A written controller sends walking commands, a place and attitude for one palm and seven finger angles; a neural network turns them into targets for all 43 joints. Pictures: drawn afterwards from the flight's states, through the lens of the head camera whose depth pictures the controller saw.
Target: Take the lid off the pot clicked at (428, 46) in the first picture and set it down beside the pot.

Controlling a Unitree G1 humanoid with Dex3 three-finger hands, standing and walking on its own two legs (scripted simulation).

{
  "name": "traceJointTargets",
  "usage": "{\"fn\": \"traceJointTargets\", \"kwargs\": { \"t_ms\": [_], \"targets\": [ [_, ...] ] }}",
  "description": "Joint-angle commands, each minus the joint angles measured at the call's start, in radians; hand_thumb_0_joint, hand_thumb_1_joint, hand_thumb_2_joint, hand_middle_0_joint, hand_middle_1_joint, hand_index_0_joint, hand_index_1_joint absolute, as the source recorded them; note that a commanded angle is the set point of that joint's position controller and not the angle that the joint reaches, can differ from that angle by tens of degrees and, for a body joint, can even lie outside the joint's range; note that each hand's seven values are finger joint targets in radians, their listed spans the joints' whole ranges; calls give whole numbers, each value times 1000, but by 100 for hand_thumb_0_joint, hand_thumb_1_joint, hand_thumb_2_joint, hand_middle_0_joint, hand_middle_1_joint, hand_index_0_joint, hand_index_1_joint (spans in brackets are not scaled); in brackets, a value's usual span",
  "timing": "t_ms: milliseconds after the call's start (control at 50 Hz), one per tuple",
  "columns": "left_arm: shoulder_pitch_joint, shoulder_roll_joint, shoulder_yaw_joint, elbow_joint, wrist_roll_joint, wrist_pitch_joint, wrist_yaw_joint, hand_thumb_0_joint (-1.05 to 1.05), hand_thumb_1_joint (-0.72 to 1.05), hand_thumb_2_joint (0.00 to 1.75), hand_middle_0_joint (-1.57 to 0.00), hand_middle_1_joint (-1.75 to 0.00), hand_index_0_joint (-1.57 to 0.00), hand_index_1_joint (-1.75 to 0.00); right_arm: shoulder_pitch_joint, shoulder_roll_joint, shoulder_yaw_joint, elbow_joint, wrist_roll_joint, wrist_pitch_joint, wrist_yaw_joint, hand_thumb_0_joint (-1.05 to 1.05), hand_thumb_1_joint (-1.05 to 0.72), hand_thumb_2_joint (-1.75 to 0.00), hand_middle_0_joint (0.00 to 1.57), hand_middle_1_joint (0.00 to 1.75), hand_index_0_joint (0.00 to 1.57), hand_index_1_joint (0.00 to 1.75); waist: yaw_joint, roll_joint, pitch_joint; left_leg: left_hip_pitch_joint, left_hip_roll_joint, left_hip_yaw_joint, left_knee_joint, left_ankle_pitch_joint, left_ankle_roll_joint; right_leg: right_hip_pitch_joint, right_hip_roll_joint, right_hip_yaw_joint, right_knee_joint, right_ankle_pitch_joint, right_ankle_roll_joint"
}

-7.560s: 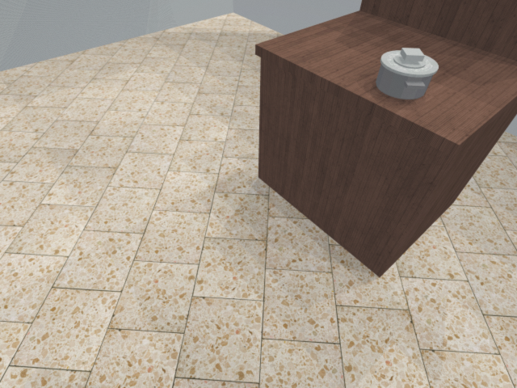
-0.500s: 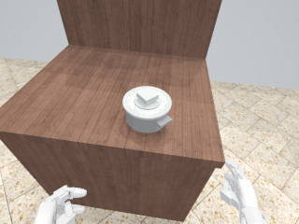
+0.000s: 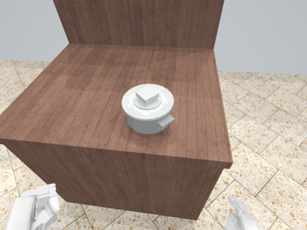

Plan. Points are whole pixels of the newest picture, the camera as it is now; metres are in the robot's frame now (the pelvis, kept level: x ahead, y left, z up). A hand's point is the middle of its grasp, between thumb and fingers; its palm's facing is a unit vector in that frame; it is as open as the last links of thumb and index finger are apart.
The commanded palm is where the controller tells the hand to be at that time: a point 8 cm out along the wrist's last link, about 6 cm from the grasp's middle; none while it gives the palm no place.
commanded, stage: raise the hand higher, near the body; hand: left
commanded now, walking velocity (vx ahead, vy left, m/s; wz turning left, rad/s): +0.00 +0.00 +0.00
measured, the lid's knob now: (147, 94) +0.49 +0.08 +0.09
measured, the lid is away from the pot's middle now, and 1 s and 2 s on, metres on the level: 0.00 0.00 0.00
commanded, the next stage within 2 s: reach forward and open the fingers in 0.58 s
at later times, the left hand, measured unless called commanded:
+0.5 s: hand (43, 184) +0.17 +0.25 +0.11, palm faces +0.34 -0.85 -0.41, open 3.1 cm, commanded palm +0.12 +0.28 +0.13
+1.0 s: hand (30, 168) +0.20 +0.29 +0.12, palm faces -0.03 -0.02 -1.00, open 3.0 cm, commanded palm +0.18 +0.28 +0.17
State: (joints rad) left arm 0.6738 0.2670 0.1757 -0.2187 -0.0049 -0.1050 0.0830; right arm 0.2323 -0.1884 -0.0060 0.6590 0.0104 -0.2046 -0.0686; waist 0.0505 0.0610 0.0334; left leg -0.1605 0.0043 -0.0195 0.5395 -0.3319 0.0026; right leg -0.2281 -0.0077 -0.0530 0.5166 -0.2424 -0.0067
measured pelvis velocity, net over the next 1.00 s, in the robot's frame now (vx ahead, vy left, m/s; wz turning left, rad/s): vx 0.01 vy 0.01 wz -0.01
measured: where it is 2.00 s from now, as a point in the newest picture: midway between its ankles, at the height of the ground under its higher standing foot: outside the picture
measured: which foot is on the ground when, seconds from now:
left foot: down 0.00-1.00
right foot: down 0.00-1.00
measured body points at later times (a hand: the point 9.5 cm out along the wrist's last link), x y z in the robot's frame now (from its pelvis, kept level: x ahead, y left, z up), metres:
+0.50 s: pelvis +0.02 +0.02 +0.00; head +0.00 +0.00 +0.45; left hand +0.15 +0.29 +0.14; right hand +0.23 -0.17 -0.06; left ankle -0.02 +0.12 -0.73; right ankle +0.03 -0.11 -0.73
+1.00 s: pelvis +0.01 +0.01 +0.00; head +0.02 -0.03 +0.45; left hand +0.19 +0.29 +0.18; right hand +0.23 -0.21 -0.09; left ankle -0.02 +0.12 -0.73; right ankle +0.03 -0.11 -0.73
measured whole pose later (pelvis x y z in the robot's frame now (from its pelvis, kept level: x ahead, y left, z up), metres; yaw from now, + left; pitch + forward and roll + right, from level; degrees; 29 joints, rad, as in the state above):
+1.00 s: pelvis +0.01 +0.01 +0.00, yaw -1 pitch +1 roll +0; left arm 0.49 0.64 0.16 -0.45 0.77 0.11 0.00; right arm 0.12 -0.30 0.02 0.53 0.03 0.10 -0.01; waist 0.09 0.12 -0.02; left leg -0.23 -0.02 0.01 0.54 -0.33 0.02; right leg -0.31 -0.03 -0.03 0.53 -0.25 0.01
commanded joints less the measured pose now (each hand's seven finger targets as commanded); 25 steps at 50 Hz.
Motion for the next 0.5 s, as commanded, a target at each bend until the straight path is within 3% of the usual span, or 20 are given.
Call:
{"fn": "traceJointTargets", "kwargs": {
  "t_ms": [0,20,80,120,220,280,360,440,480],
  "targets": [
    [36,173,132,-283,-5,-75,26,0,90,90,-130,-150,-130,-150,-174,-96,-42,-196,0,-93,-9,0,-90,-90,20,30,20,30,28,-22,-122,-21,-14,28,-92,210,30,85,-16,8,-102,63,2],
    [42,178,145,-270,-4,-72,27,0,90,90,-130,-150,-130,-150,-178,-95,-41,-193,1,-90,-6,0,-90,-90,20,30,20,30,26,-32,-111,-28,-13,25,-93,207,27,82,-14,3,-99,62,2],
    [17,123,92,-250,-5,-73,17,0,90,90,-130,-150,-130,-150,-178,-95,-40,-188,3,-87,-6,0,-90,-90,20,30,20,30,14,-58,-40,-41,-11,28,-99,209,28,50,-12,-3,-99,74,3],
    [-5,132,100,-269,-3,-76,14,0,90,90,-130,-150,-130,-150,-184,-98,-40,-194,6,-85,0,0,-90,-90,20,30,20,30,12,-42,-22,-41,-10,23,-101,200,27,36,-10,-4,-100,65,2],
    [11,178,148,-387,-4,-82,22,0,90,90,-130,-150,-130,-150,-175,-96,-32,-211,3,-85,5,0,-90,-90,20,30,20,30,29,21,-98,-11,-4,14,-108,294,17,97,-9,-8,-69,153,-4],
    [-28,141,110,-373,-5,-78,16,0,90,90,-130,-150,-130,-150,-170,-91,-25,-209,1,-77,9,0,-90,-90,20,30,20,30,16,-10,-35,-29,-1,11,-115,302,15,74,-8,-17,-72,160,-5],
    [-63,151,117,-391,-6,-80,12,0,90,90,-130,-150,-130,-150,-169,-94,-21,-217,1,-67,14,0,-90,-90,20,30,20,30,15,-11,-33,-29,3,4,-121,292,15,71,-8,-18,-73,145,-6],
    [-83,185,153,-483,-8,-85,19,0,90,90,-130,-150,-130,-150,-164,-94,-12,-231,-4,-67,17,0,-90,-90,20,30,20,30,24,46,-113,-5,3,-1,-118,340,7,114,-11,-13,-62,180,-8],
    [-78,162,141,-443,-13,-76,17,0,90,90,-130,-150,-130,-150,-162,-93,-11,-222,-4,-56,19,0,-90,-90,20,30,20,30,19,-4,-92,-7,7,0,-118,347,8,107,-10,-18,-65,186,-5]
  ]
}}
